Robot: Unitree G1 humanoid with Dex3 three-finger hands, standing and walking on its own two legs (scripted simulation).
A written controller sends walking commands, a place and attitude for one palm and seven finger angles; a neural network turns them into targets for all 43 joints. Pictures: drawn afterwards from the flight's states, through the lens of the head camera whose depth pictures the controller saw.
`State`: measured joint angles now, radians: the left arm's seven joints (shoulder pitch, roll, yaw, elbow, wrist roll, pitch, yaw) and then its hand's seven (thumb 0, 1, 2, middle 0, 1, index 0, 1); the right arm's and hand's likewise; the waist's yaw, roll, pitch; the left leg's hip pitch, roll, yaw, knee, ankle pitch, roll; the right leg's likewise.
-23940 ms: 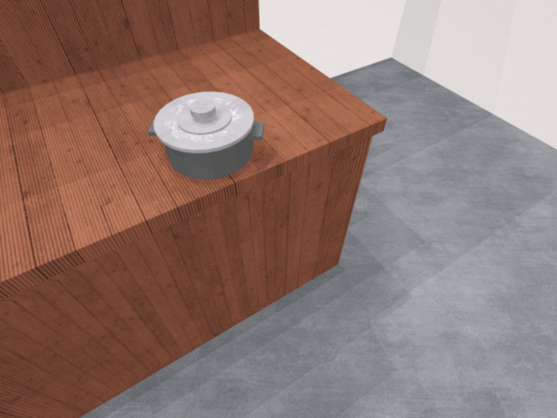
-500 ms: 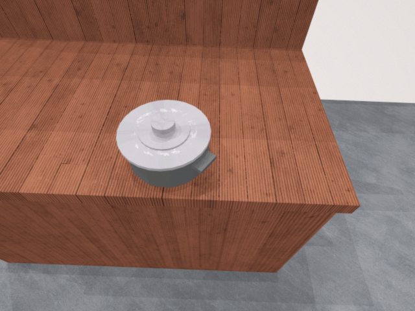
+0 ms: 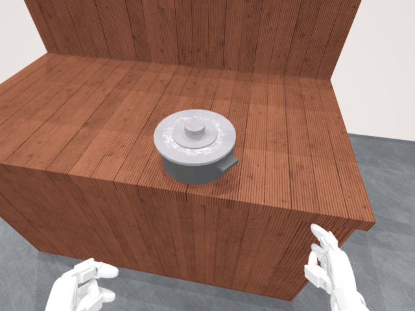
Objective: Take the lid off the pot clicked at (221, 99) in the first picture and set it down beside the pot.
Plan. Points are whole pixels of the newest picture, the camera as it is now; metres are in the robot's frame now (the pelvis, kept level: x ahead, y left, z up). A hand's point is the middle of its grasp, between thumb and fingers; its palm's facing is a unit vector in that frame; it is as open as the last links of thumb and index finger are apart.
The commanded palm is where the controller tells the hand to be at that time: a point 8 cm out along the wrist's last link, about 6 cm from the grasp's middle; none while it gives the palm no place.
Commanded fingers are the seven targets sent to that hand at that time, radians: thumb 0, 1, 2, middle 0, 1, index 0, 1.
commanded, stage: lift the closed hand beside the body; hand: left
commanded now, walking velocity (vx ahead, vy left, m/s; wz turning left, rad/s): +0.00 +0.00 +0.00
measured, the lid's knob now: (194, 126) +0.50 +0.10 +0.09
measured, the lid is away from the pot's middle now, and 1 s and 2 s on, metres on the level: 0.00 0.00 0.00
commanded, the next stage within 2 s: raise the hand higher, near the body in 0.14 s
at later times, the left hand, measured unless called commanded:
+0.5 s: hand (80, 276) +0.15 +0.24 +0.04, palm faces +0.23 -0.88 -0.42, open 3.1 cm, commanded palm +0.11 +0.27 +0.08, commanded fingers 0.00 0.90 0.90 -1.30 -1.50 -1.30 -1.50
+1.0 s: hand (77, 233) +0.19 +0.24 +0.11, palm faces +0.30 -0.85 -0.43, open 3.1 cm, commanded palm +0.15 +0.27 +0.14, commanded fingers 0.00 0.90 0.90 -1.30 -1.50 -1.30 -1.50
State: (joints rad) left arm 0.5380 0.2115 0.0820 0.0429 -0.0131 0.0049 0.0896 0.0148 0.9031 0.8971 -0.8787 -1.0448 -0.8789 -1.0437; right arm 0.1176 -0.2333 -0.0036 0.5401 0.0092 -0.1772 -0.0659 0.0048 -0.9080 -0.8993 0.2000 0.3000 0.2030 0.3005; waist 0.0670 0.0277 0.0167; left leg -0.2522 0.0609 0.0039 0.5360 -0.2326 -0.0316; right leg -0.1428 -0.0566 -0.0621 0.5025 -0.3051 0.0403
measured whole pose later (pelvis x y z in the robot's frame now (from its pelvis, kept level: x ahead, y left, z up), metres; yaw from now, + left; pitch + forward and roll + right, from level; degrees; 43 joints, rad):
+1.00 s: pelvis +0.02 +0.01 +0.00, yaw -2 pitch -4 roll +0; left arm 0.62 0.30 0.21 -0.43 -0.01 -0.08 0.08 0.02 0.89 0.90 -1.30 -1.50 -1.30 -1.50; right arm 0.18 -0.19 0.02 0.60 -0.01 -0.19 -0.08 0.01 -0.90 -0.90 0.20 0.30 0.21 0.30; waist 0.08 0.05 0.03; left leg -0.17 0.05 0.05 0.50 -0.26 -0.02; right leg -0.08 -0.07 -0.02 0.46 -0.32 0.05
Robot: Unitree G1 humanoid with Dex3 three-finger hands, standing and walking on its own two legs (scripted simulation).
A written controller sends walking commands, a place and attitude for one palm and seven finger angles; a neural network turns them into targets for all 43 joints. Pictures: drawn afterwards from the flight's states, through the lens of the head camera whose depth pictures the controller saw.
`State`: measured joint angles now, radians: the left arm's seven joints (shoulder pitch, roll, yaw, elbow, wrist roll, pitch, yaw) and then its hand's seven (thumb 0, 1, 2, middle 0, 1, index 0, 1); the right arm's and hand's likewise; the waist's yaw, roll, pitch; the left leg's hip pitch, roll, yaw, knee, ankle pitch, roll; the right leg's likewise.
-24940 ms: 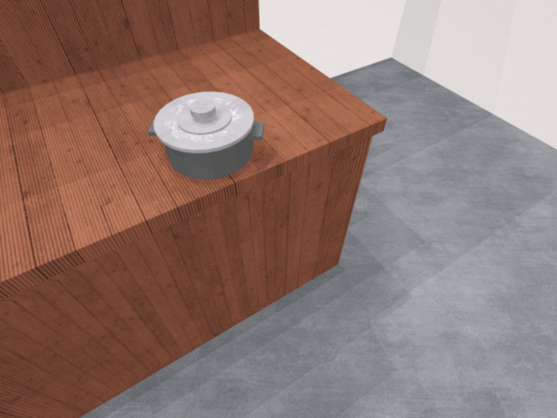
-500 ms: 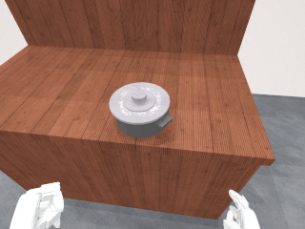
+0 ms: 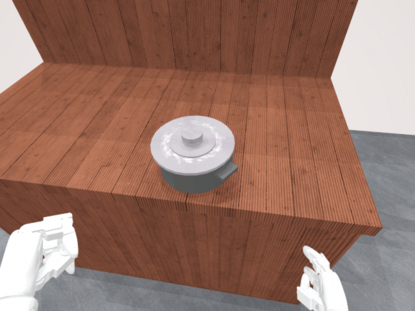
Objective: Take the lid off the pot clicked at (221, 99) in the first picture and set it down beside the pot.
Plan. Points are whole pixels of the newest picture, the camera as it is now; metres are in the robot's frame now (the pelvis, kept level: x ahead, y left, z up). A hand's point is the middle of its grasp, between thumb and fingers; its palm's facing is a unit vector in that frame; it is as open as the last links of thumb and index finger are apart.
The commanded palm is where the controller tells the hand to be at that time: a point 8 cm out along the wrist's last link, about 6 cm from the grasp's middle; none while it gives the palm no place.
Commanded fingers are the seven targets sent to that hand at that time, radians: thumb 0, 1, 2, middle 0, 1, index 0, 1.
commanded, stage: raise the hand higher, near the body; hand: left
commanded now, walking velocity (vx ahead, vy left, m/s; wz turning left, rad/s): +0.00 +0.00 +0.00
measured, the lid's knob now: (192, 134) +0.47 +0.11 +0.09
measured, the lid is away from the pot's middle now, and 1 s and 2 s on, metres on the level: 0.00 0.00 0.00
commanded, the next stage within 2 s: reach forward and open the fingers in 0.02 s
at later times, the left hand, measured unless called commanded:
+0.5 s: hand (55, 242) +0.17 +0.27 +0.11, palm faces -0.15 -0.05 -0.99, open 3.2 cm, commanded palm +0.17 +0.26 +0.17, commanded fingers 0.00 0.27 1.27 -1.09 -0.79 -1.09 -0.79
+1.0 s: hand (59, 202) +0.22 +0.27 +0.14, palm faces -0.12 +0.00 -0.99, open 8.8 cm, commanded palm +0.20 +0.26 +0.20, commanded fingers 0.00 -0.29 1.43 -0.84 -0.08 -0.84 -0.08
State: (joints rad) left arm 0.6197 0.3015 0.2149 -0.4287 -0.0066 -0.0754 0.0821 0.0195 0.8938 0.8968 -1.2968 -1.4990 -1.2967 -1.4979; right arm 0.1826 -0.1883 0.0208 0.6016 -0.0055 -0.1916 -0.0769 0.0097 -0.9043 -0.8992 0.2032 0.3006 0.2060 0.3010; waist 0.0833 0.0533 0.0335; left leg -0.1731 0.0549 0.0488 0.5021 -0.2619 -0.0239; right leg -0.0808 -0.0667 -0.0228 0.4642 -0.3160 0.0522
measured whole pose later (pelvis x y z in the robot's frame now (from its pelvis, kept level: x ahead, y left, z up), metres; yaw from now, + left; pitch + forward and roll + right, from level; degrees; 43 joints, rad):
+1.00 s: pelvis -0.04 +0.01 +0.00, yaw +2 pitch -2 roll +0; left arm 0.03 0.72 0.10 -0.21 0.72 -0.05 -0.29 0.00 -0.15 1.38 -0.90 -0.25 -0.90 -0.25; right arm 0.13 -0.27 0.01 0.58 0.04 0.06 -0.02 0.01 -0.91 -0.90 0.20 0.30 0.20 0.30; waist 0.06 0.11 0.05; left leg -0.26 0.03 0.03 0.45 -0.16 0.00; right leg -0.16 -0.09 -0.04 0.43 -0.23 0.06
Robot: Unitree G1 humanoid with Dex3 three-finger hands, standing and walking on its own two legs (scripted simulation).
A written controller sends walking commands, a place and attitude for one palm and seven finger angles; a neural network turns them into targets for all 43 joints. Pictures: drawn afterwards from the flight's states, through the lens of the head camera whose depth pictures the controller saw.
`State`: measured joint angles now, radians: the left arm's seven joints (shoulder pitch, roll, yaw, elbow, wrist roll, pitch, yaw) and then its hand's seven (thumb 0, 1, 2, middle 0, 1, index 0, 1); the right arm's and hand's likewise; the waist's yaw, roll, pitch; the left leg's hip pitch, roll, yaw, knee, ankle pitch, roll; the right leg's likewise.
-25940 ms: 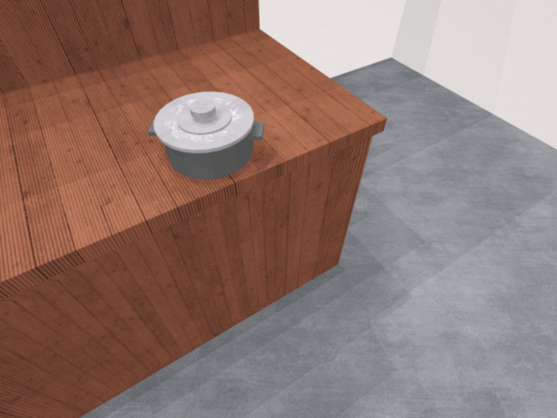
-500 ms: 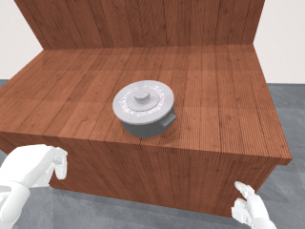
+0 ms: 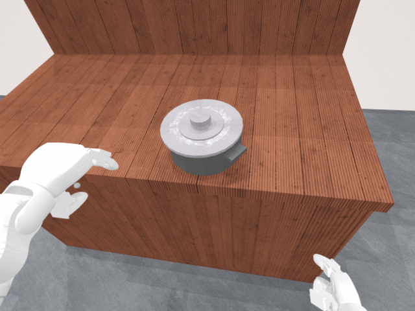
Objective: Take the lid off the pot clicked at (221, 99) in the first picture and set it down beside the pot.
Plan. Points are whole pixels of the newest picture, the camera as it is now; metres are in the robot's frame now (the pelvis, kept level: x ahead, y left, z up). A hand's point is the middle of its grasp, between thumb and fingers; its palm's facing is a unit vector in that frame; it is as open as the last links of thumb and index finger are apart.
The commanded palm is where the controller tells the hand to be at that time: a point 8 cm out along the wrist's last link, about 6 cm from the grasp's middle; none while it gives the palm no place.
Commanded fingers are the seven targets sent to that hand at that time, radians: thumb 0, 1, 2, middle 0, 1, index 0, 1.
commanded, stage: reach forward and open the fingers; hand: left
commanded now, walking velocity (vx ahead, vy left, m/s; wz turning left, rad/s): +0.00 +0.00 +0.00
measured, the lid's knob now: (200, 117) +0.51 +0.08 +0.09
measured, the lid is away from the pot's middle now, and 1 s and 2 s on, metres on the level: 0.00 0.00 0.00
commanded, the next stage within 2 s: move the open hand above the knob in 0.22 s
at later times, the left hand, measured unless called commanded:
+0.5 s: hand (103, 169) +0.31 +0.22 +0.14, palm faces -0.19 +0.02 -0.98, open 10.0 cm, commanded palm +0.30 +0.22 +0.22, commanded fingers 0.00 -0.30 1.47 -0.85 -0.08 -0.85 -0.08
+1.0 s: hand (136, 142) +0.37 +0.18 +0.15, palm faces -0.21 -0.05 -0.98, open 10.0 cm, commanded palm +0.35 +0.17 +0.22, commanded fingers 0.00 -0.30 1.47 -0.85 -0.08 -0.85 -0.08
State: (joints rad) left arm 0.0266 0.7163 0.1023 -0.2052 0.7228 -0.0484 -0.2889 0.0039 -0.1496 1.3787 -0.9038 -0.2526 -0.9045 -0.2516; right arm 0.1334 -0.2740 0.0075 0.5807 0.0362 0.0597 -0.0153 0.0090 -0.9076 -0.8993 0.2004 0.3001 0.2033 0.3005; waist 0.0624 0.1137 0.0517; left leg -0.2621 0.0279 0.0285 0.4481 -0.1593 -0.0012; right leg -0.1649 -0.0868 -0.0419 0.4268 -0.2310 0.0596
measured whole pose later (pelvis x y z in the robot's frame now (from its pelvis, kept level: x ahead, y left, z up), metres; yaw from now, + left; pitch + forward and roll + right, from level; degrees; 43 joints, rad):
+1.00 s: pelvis +0.01 -0.02 +0.00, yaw -1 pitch -1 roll +1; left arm -0.42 0.57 -0.12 0.09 0.78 0.16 -0.43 0.00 -0.29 1.46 -0.85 -0.08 -0.85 -0.08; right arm 0.13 -0.31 0.00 0.58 0.07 0.12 0.03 0.01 -0.91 -0.90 0.20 0.30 0.20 0.30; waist 0.03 0.13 0.02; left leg -0.26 0.03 0.03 0.44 -0.17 -0.02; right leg -0.20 -0.08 -0.03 0.49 -0.28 0.04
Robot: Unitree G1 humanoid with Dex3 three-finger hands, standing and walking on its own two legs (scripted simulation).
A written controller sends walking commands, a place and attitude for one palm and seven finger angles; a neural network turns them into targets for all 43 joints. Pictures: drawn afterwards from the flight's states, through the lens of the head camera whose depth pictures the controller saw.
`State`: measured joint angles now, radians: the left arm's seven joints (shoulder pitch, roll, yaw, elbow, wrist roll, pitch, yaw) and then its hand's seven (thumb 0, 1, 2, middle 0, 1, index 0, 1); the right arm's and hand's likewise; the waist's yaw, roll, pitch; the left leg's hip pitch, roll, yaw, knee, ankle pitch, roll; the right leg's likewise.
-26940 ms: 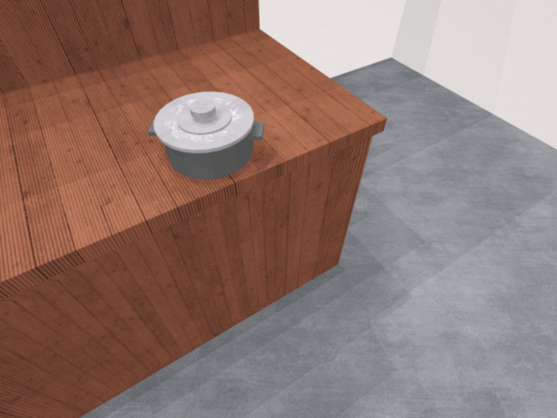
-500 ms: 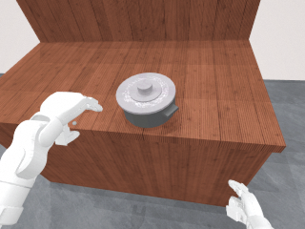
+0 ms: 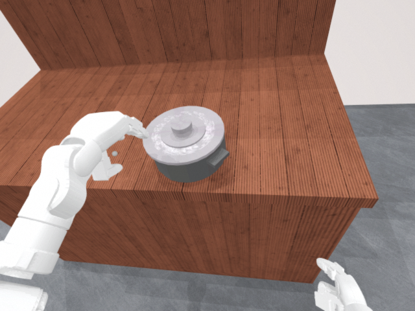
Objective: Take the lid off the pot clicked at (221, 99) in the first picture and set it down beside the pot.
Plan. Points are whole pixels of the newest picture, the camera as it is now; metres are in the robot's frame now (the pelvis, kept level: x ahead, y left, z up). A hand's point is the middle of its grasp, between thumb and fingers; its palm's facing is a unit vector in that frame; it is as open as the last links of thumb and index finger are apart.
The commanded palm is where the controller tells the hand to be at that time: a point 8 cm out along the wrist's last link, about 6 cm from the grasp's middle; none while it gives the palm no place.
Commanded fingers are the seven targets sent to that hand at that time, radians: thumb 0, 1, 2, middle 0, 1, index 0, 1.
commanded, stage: move the open hand above the knob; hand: left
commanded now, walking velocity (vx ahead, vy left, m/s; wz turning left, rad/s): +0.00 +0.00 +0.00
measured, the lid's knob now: (181, 124) +0.50 +0.10 +0.09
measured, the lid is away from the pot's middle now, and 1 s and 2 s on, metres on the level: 0.00 0.00 0.00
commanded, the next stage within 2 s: lower the open fingers around the knob in 1.92 s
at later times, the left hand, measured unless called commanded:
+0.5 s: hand (144, 123) +0.42 +0.15 +0.17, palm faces -0.18 -0.03 -0.98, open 10.0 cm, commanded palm +0.41 +0.15 +0.22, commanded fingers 0.00 -0.30 1.47 -0.85 -0.08 -0.85 -0.08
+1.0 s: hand (176, 107) +0.48 +0.10 +0.16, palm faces -0.24 -0.02 -0.97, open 10.0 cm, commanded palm +0.46 +0.12 +0.22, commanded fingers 0.00 -0.30 1.47 -0.85 -0.08 -0.85 -0.08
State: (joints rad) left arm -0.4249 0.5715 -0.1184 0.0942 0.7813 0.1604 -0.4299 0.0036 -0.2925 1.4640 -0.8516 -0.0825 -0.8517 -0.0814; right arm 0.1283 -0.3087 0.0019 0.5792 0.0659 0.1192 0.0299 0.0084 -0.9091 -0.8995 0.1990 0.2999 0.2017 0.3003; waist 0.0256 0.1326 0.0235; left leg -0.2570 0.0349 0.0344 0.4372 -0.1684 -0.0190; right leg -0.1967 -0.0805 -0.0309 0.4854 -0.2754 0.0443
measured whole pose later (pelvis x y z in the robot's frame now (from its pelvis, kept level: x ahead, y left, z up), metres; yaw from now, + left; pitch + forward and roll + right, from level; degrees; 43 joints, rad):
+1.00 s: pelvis +0.02 +0.00 +0.00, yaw -1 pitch +4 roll +1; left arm -0.95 0.38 -0.29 0.62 0.86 0.23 -0.36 0.00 -0.29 1.46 -0.85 -0.08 -0.85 -0.08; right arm 0.19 -0.29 -0.01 0.68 0.06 0.12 0.02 0.01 -0.91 -0.90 0.20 0.30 0.20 0.30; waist -0.05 0.10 -0.01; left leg -0.33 0.03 0.06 0.46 -0.20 -0.01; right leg -0.28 -0.09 -0.01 0.51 -0.31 0.05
